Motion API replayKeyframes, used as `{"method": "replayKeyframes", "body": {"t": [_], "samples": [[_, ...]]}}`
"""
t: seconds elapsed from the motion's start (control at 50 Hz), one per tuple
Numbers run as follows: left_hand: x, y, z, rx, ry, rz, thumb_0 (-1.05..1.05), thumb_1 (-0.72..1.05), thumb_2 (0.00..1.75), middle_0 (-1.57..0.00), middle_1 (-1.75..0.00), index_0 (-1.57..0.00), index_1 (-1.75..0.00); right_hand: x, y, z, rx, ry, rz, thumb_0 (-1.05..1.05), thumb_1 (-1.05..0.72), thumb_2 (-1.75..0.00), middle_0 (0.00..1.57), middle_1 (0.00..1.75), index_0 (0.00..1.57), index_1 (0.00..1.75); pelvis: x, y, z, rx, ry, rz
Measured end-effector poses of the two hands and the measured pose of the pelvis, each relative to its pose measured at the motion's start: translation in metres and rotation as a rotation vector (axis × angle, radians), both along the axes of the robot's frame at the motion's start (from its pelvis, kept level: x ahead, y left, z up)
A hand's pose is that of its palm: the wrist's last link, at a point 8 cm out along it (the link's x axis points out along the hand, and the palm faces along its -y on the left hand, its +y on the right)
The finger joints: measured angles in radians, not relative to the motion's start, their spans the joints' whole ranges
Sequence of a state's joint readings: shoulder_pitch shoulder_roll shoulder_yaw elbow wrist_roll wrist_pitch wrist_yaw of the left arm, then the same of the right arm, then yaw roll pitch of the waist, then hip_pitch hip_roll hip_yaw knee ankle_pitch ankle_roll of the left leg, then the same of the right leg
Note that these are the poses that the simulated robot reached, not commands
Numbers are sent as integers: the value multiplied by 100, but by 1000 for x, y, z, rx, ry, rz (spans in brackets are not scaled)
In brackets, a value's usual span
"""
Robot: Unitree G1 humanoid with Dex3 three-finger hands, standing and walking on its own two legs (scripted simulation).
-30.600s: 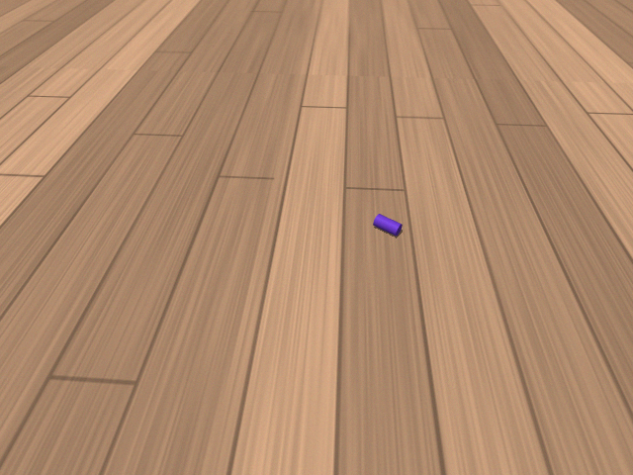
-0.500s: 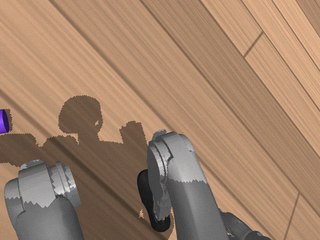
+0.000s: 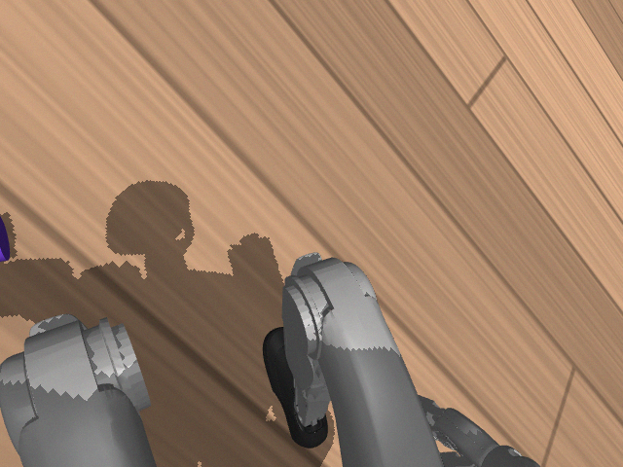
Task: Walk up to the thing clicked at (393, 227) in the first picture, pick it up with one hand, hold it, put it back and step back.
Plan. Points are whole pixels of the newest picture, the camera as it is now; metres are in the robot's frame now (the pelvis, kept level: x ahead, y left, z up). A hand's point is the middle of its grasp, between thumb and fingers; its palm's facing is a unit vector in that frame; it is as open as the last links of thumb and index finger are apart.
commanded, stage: close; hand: left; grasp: from above
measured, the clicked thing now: out of the picture +0.42 +0.32 -0.27
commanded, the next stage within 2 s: none
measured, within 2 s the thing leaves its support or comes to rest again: neither
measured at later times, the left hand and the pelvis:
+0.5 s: hand out of the picture +0.39 +0.31 -0.24, palm faces -0.42 -0.10 -0.90, open 11.1 cm; pelvis +0.00 +0.00 +0.00, yaw +0 degrees
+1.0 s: hand out of the picture +0.40 +0.34 -0.25, palm faces -0.50 -0.17 -0.85, open 11.8 cm; pelvis +0.00 +0.00 +0.00, yaw +0 degrees
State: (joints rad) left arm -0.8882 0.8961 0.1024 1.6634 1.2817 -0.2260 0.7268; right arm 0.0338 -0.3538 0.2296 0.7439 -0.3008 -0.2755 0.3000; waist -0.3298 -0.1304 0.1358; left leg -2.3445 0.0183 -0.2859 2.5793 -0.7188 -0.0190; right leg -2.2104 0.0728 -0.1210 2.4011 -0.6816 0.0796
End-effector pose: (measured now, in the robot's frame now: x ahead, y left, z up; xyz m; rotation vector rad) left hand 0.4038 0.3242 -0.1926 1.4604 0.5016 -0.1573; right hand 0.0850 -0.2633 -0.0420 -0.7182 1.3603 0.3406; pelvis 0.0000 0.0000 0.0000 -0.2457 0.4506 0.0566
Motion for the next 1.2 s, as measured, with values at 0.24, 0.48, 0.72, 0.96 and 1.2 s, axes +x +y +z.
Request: {"method": "replayKeyframes", "body": {"t": [0.24,0.48,0.72,0.96,1.2], "samples": [[0,28,2,-43,121,29,0,7,50,-45,-62,-49,-58,-9,5,-11,3,51,-22,0,-90,-89,20,30,20,30,2,0,-3,-5,-7,11],[-12,-9,8,-81,5,-181,0,3,54,-41,-65,-44,-61,-2,13,-14,-9,6,-3,0,-89,-89,20,30,20,30,-3,-1,-2,1,-51,2],[-6,-10,9,32,-28,-62,0,-3,58,-35,-69,-39,-65,0,1,4,-8,-37,-15,0,-89,-89,20,30,20,30,-6,2,3,1,-9,-1],[5,26,-2,-34,108,62,0,-6,59,-32,-75,-36,-70,-15,2,-6,-2,52,-40,0,-89,-89,20,30,20,30,2,0,-3,-5,0,9],[-10,-3,7,-99,49,-139,0,-10,64,-28,-79,-33,-74,0,11,-19,12,23,-5,0,-89,-89,20,30,20,30,-1,-4,-2,9,-38,3]]}}
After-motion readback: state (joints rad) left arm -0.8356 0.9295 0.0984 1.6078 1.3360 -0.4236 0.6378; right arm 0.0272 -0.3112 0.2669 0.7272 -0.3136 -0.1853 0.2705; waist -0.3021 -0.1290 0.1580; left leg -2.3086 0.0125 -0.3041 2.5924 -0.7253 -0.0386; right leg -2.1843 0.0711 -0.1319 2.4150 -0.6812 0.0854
